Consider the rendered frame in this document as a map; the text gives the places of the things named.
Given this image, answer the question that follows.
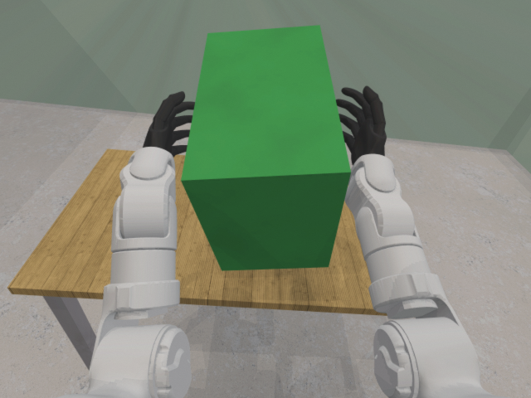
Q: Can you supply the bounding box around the robot left hand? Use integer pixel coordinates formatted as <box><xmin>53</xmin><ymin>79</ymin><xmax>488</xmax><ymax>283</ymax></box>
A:
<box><xmin>143</xmin><ymin>91</ymin><xmax>195</xmax><ymax>157</ymax></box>

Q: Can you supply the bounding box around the carton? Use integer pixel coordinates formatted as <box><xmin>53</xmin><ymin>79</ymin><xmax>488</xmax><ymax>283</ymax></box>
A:
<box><xmin>181</xmin><ymin>25</ymin><xmax>351</xmax><ymax>271</ymax></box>

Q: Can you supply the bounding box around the table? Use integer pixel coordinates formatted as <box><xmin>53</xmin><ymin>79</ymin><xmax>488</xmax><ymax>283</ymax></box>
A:
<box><xmin>7</xmin><ymin>149</ymin><xmax>387</xmax><ymax>370</ymax></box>

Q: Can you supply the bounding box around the left robot forearm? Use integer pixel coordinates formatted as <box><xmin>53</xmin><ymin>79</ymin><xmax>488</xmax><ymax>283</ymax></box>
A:
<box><xmin>89</xmin><ymin>147</ymin><xmax>180</xmax><ymax>388</ymax></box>

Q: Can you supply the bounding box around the right robot forearm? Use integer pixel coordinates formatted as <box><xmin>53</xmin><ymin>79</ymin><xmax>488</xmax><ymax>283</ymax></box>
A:
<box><xmin>344</xmin><ymin>154</ymin><xmax>481</xmax><ymax>378</ymax></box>

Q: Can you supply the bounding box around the robot right hand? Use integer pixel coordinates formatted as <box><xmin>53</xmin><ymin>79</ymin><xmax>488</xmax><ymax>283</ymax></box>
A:
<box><xmin>336</xmin><ymin>86</ymin><xmax>387</xmax><ymax>165</ymax></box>

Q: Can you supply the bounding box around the robot left upper arm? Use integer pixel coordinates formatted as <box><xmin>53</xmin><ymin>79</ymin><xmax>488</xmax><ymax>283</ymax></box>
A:
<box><xmin>57</xmin><ymin>324</ymin><xmax>192</xmax><ymax>398</ymax></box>

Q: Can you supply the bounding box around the robot right upper arm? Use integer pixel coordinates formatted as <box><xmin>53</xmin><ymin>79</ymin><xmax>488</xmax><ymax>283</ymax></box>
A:
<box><xmin>373</xmin><ymin>317</ymin><xmax>509</xmax><ymax>398</ymax></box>

